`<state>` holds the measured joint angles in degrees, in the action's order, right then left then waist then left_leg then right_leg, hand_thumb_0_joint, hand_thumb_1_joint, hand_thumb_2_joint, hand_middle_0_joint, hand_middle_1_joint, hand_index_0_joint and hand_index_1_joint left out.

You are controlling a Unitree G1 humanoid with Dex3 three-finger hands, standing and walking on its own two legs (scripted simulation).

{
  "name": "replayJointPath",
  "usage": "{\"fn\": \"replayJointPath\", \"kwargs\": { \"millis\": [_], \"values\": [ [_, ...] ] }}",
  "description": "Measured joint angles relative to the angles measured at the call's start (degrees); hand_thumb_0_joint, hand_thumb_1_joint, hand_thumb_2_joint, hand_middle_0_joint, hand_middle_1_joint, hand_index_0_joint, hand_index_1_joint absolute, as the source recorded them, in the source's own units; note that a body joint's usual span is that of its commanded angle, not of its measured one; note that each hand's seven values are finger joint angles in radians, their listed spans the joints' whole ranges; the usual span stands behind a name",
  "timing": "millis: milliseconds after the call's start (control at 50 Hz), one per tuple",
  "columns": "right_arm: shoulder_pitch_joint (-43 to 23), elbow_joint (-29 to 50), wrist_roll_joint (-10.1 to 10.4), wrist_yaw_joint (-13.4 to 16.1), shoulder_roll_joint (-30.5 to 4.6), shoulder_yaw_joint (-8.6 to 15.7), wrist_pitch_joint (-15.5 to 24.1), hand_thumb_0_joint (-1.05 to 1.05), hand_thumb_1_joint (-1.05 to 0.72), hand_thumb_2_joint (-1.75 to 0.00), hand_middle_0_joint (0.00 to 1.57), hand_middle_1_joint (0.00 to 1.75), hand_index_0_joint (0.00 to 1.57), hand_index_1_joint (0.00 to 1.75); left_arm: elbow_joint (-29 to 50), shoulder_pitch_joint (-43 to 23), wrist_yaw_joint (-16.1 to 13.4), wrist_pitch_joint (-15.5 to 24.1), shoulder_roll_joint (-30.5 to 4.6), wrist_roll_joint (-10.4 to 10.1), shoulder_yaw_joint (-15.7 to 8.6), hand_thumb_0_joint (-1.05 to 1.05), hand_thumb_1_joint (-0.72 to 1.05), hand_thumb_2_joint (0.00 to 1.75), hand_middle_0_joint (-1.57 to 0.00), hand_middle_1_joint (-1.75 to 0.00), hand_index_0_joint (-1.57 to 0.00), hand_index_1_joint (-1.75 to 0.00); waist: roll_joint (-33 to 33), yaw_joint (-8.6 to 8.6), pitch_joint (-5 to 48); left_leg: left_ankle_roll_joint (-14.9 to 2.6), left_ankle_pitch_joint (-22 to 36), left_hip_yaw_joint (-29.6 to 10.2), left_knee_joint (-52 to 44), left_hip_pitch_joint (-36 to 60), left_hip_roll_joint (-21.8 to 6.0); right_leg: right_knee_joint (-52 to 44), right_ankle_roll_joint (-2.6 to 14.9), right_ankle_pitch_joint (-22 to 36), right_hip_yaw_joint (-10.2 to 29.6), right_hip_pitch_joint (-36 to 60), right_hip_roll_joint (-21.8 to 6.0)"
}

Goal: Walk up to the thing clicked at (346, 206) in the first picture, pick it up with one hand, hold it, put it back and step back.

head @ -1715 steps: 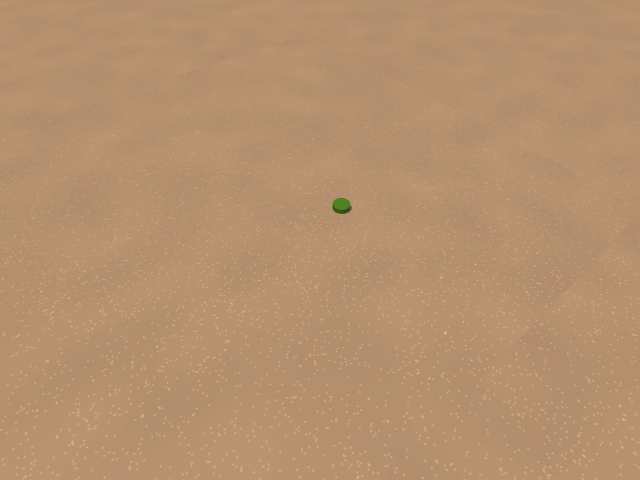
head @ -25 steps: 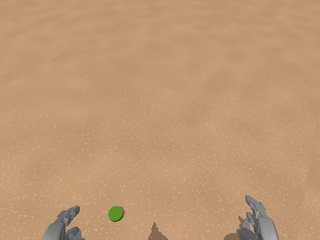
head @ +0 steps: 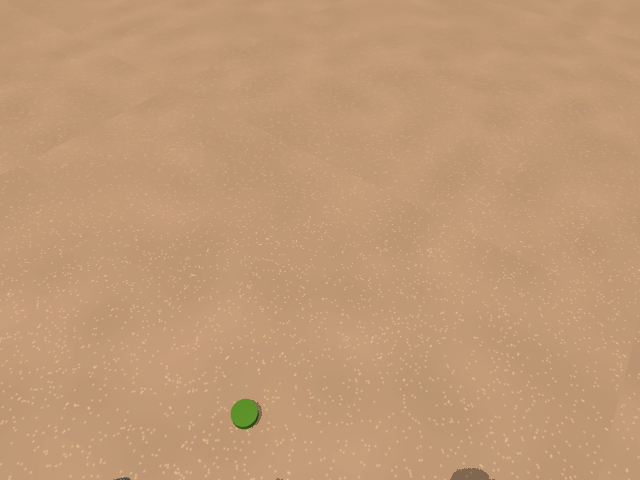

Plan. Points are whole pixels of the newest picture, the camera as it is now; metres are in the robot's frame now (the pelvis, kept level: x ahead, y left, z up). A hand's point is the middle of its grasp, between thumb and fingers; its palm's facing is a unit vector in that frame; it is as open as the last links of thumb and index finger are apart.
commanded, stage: stand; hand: left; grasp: from above
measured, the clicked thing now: (244, 413) +0.42 +0.22 -0.74
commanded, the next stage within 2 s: none
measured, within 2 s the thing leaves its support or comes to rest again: neither
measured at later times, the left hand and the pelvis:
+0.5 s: hand out of the picture +0.04 +0.24 -0.14, palm faces +0.04 -0.94 -0.34, open 7.4 cm; pelvis +0.00 +0.00 +0.03, yaw +1 degrees
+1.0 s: hand out of the picture +0.06 +0.23 -0.13, palm faces +0.03 -0.94 -0.33, open 7.4 cm; pelvis +0.00 -0.01 +0.03, yaw +1 degrees
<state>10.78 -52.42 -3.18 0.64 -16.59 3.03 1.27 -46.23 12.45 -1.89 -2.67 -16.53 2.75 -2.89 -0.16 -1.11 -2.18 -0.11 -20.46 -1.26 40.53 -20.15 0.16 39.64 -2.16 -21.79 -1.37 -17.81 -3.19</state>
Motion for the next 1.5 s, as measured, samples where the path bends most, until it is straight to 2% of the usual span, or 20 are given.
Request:
{"fn": "replayJointPath", "kwargs": {
  "millis": [200,420,980,1500],
  "values": [
    [-0.5,-6.9,1.1,0.7,0.9,-0.7,-1.1,0.00,-0.91,-0.90,0.21,0.30,0.20,0.30,-12.1,-0.1,-0.1,1.3,0.7,-0.9,0.6,0.01,0.90,0.90,-0.20,-0.30,-0.20,-0.30,0.4,-0.08,-1.4,-0.17,4.8,-0.1,-10.2,8.2,0.3,-11.0,-0.37,5.1,-0.5,8.6,-0.2],
    [-2.0,-10.6,1.6,0.5,0.7,-0.9,-1.5,0.00,-0.91,-0.90,0.21,0.30,0.20,0.30,-17.6,-2.2,0.2,1.9,0.3,-0.8,0.9,0.00,0.90,0.90,-0.21,-0.30,-0.20,-0.30,0.8,0.08,-1.2,0.02,8.3,-0.3,-16.6,12.2,0.5,-16.7,-0.34,8.2,-0.8,12.4,-0.4],
    [-3.5,-12.9,2.0,0.3,-1.4,-2.1,-1.4,0.00,-0.91,-0.90,0.21,0.30,0.20,0.30,-20.2,-5.8,0.9,2.7,-0.5,-1.4,0.9,0.00,0.90,0.90,-0.21,-0.30,-0.20,-0.30,1.3,0.83,-1.4,1.44,10.0,-0.9,-20.4,13.8,-1.1,-20.4,0.98,9.9,-1.4,14.0,1.3],
    [-4.1,-13.3,2.1,-0.2,-2.0,-2.5,-1.2,0.00,-0.91,-0.90,0.21,0.30,0.20,0.30,-20.1,-6.0,1.4,3.0,-1.5,-1.7,1.1,0.00,0.90,0.90,-0.21,-0.30,-0.20,-0.30,1.2,1.02,-1.1,2.02,10.4,-0.9,-21.5,13.8,-1.7,-21.1,1.56,10.0,-1.5,13.7,1.9]
  ]
}}
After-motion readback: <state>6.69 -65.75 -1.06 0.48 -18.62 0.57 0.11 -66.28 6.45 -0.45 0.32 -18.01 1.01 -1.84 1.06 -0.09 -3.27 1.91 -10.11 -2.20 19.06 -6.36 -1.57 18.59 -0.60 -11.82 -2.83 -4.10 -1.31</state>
